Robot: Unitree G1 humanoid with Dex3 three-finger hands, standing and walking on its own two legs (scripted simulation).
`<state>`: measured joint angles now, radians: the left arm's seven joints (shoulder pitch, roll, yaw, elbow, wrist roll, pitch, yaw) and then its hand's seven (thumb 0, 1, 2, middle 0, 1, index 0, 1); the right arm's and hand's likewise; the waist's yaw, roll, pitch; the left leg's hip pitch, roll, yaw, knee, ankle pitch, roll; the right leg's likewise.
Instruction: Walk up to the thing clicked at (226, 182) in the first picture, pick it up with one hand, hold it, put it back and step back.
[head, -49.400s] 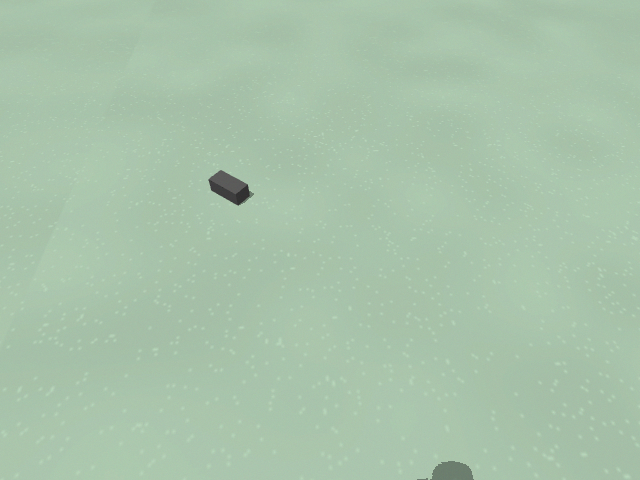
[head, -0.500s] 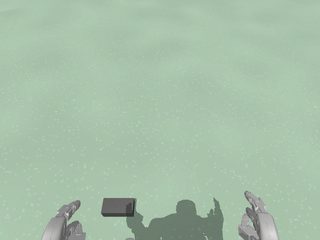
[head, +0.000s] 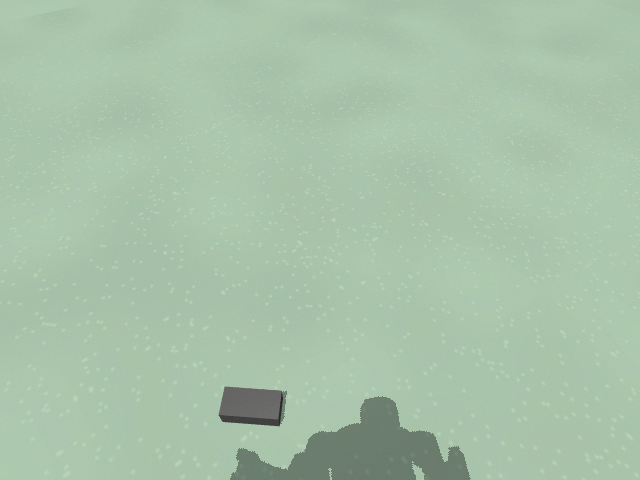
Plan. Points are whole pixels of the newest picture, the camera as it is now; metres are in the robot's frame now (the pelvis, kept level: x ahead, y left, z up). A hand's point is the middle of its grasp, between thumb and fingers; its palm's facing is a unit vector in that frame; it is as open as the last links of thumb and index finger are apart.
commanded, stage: stand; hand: left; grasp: from above
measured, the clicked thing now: (252, 406) +0.42 +0.20 -0.72
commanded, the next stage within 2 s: none
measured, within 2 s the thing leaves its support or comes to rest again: neither
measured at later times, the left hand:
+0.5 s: hand out of the picture +0.04 +0.24 -0.14, palm faces +0.04 -0.94 -0.34, open 7.4 cm
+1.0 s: hand out of the picture +0.06 +0.23 -0.14, palm faces +0.03 -0.94 -0.33, open 7.4 cm
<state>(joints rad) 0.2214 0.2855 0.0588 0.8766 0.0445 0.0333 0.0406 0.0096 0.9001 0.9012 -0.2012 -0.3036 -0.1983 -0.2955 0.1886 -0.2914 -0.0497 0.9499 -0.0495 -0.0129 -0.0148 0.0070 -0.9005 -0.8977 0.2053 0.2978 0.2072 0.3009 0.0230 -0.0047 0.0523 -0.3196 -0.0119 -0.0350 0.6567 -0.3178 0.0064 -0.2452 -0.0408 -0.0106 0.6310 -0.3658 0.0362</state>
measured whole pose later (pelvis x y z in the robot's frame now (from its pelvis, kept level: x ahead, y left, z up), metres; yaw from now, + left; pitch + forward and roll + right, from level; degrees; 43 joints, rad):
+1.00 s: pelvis +0.00 -0.01 +0.02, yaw +1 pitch -4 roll +0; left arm 0.12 0.31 0.04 1.15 0.03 0.00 0.02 0.01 0.90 0.90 -0.20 -0.30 -0.20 -0.30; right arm 0.13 -0.31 -0.01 1.14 -0.02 0.00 -0.01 0.00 -0.90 -0.90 0.21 0.30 0.21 0.30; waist 0.01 0.01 0.07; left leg -0.13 0.00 -0.05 0.36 -0.16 -0.01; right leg -0.06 -0.03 -0.03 0.33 -0.21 0.02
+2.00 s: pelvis +0.01 -0.02 +0.02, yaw +1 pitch -2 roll +0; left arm 0.12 0.33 0.03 1.14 0.01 -0.01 0.01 0.01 0.90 0.90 -0.20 -0.30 -0.20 -0.30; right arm 0.12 -0.34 0.00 1.14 -0.02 -0.01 -0.01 0.00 -0.90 -0.90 0.21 0.30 0.21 0.30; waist 0.00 0.01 0.06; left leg -0.13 0.01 -0.06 0.34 -0.16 -0.02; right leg -0.06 -0.02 -0.04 0.32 -0.22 0.01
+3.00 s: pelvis -0.18 +0.00 +0.01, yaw -1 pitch -2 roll +1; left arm 0.17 0.33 0.08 0.84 0.04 0.04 0.02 0.01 0.90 0.90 -0.21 -0.30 -0.20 -0.30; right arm 0.18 -0.42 -0.05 0.89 0.00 0.06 -0.02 0.00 -0.90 -0.90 0.21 0.30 0.21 0.30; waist 0.01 0.03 0.16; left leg -0.43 -0.12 -0.13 1.09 -0.48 -0.02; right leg -0.29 -0.02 0.02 0.58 -0.27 -0.02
